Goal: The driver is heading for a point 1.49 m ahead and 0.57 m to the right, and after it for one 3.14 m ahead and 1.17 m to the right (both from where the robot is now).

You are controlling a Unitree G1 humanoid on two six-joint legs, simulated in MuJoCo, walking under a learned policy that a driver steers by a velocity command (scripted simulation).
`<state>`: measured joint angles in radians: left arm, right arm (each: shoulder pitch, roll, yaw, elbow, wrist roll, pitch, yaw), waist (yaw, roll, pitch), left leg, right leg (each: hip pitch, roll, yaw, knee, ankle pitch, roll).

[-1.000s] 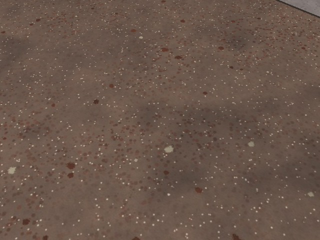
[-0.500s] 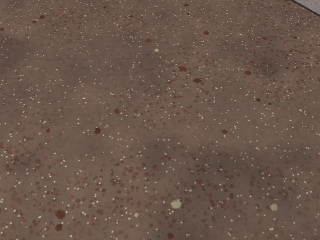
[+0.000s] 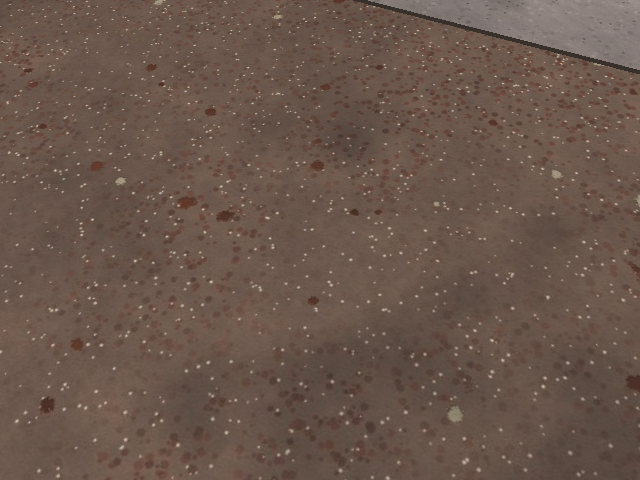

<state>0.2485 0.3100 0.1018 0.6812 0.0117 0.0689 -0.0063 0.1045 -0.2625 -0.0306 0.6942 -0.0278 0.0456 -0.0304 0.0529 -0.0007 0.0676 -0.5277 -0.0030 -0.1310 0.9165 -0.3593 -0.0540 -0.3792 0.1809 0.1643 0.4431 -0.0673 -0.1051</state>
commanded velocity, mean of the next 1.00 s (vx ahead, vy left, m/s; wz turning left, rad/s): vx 0.01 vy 0.00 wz -0.63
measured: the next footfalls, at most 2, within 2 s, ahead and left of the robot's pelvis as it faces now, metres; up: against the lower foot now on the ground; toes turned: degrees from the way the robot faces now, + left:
left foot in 0.20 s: +0.11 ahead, +0.14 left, +0.00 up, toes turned -21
right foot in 0.66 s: -0.02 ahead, -0.05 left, +0.00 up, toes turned -42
